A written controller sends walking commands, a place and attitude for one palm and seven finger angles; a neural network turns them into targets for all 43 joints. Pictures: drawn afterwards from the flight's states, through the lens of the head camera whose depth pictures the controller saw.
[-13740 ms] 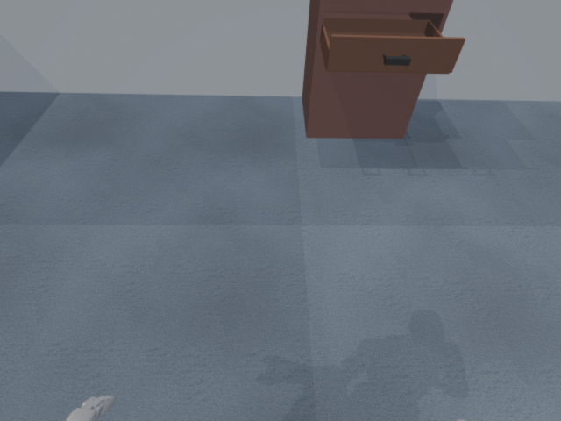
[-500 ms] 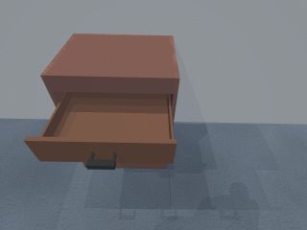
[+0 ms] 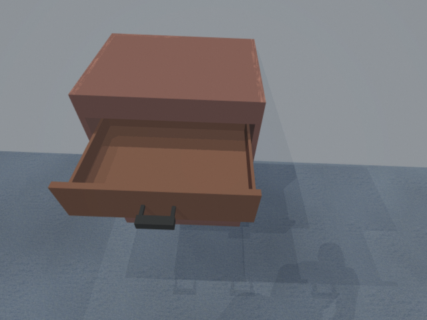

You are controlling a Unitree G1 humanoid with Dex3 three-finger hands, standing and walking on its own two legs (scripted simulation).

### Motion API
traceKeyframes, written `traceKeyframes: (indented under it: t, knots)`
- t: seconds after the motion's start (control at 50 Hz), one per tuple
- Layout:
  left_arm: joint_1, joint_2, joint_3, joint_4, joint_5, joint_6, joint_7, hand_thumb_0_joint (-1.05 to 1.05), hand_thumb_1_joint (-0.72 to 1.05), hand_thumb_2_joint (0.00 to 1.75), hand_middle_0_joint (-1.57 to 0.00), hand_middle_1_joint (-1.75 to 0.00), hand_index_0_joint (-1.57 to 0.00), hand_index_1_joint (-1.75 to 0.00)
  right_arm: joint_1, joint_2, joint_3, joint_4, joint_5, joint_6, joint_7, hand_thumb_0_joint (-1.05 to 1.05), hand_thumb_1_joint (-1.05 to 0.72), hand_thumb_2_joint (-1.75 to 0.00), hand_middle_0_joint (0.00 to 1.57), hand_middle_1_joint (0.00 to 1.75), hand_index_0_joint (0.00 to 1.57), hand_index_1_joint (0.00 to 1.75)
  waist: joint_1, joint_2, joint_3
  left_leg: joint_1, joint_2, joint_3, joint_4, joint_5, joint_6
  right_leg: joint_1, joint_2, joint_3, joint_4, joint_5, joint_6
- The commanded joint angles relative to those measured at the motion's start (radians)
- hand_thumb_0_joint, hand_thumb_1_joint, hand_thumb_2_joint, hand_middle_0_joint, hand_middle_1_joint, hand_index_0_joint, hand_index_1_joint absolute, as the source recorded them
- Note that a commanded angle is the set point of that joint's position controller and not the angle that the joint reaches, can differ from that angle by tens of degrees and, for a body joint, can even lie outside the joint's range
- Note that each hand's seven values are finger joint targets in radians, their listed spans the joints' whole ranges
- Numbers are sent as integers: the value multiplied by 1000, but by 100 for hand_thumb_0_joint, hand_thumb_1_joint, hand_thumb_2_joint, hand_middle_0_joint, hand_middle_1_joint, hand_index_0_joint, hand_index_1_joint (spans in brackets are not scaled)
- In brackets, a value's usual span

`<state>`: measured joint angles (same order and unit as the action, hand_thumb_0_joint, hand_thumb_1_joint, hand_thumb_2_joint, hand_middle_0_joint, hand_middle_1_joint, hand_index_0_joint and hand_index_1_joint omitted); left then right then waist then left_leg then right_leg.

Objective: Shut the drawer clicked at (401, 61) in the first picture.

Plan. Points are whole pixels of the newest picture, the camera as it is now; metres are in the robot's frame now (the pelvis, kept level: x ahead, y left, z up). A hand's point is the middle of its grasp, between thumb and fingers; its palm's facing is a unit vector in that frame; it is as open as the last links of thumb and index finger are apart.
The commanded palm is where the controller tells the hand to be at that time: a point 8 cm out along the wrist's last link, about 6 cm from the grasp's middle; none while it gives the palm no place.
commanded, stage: come to a stop and stand still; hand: left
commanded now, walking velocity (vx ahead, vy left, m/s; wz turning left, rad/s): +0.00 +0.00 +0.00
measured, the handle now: (156, 215) +0.40 +0.18 -0.14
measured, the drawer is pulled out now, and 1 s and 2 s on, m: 0.28 0.28 0.28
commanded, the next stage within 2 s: look again from close up in 0.64 s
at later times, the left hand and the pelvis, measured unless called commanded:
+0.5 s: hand out of the picture +0.04 +0.15 -0.17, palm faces +0.01 -0.98 -0.18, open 7.3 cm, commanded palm none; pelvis +0.04 -0.01 +0.00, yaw -1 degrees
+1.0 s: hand out of the picture +0.03 +0.14 -0.17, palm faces +0.02 -0.99 -0.17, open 7.4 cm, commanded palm none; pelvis +0.04 -0.02 +0.01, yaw -1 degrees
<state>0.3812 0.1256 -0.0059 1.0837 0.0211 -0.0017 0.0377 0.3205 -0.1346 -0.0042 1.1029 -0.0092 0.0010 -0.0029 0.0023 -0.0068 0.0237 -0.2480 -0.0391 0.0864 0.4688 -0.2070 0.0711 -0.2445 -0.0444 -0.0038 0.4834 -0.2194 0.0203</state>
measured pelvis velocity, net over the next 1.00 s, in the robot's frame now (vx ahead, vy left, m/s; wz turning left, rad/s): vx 0.04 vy -0.02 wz -0.01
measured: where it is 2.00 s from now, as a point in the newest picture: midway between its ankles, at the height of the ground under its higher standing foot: outside the picture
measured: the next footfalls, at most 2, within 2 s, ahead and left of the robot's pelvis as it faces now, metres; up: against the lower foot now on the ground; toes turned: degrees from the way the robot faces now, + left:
none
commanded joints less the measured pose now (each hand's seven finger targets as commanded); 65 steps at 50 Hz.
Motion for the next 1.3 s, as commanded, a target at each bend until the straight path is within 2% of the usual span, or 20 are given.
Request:
traceKeyframes:
  t: [0.0,0.12,0.16,0.28,0.36,0.56,0.62,0.7,0.9,1.04,1.2,1.28]
  knots:
    - [63,71,9,-20,4,-25,3,0,90,90,-20,-30,-20,-30,26,-115,-22,-34,1,-20,-9,0,-90,-90,20,30,20,30,-2,12,73,-38,147,-201,-205,-244,-16,-45,-32,54,-93,-72,-48]
    - [52,69,5,-7,0,-30,7,0,90,90,-20,-30,-20,-30,26,-105,-14,-18,4,-27,-13,0,-90,-90,20,30,20,30,-9,-11,64,23,137,-161,-166,-99,-22,-36,-45,63,-100,27,-46]
    - [45,71,5,-4,0,-28,7,0,90,90,-20,-30,-20,-30,23,-107,-13,-14,4,-29,-14,0,-90,-90,20,30,20,30,-7,8,69,33,138,-154,-166,-64,-22,-31,-44,59,-94,55,-44]
    - [35,80,7,-1,-4,-31,9,0,90,90,-20,-30,-20,-30,13,-104,-5,-5,5,-36,-19,0,-90,-90,20,30,20,30,-5,-19,11,93,133,-123,-113,124,-22,21,-56,66,-87,169,-43]
    - [24,87,6,0,-6,-29,10,0,90,90,-20,-30,-20,-30,7,-106,-3,4,5,-36,-22,0,-90,-90,20,30,20,30,-3,7,18,105,136,-115,-103,190,-25,36,-57,62,-84,206,-43]
    - [2,101,7,-2,-7,-23,9,0,90,90,-20,-30,-20,-30,4,-114,-1,14,4,-32,-23,0,-90,-90,20,30,20,30,-2,0,41,117,143,-114,-124,171,-26,41,-55,59,-101,176,-41]
    - [-5,103,6,-3,-7,-24,9,0,90,90,-20,-30,-20,-30,3,-114,-1,16,5,-30,-22,0,-90,-90,20,30,20,30,-3,-22,52,114,141,-119,-131,140,-27,39,-55,64,-112,161,-43]
    - [-6,106,7,-5,-7,-21,7,0,90,90,-20,-30,-20,-30,5,-115,0,18,4,-31,-21,0,-90,-90,20,30,20,30,-2,5,59,108,141,-122,-151,100,-27,33,-52,61,-116,125,-42]
    - [7,105,7,0,-7,-23,6,0,90,90,-20,-30,-20,-30,17,-110,0,19,5,-34,-22,0,-90,-90,20,30,20,30,-2,0,41,119,141,-125,-150,103,-26,38,-53,62,-124,127,-44]
    - [12,98,6,7,-7,-20,4,0,90,90,-20,-30,-20,-30,25,-107,-1,22,6,-29,-23,0,-90,-90,20,30,20,30,-2,5,85,91,143,-130,-175,17,-26,10,-45,59,-133,70,-46]
    - [29,93,6,8,-7,-26,6,0,90,90,-20,-30,-20,-30,33,-100,-1,22,6,-33,-24,0,-90,-90,20,30,20,30,-1,-3,45,109,139,-123,-150,64,-27,23,-51,70,-131,107,-48]
    - [32,91,6,10,-7,-25,6,0,90,90,-20,-30,-20,-30,31,-98,0,24,6,-31,-24,0,-90,-90,20,30,20,30,-2,-11,69,97,139,-123,-152,42,-29,7,-50,71,-135,86,-50]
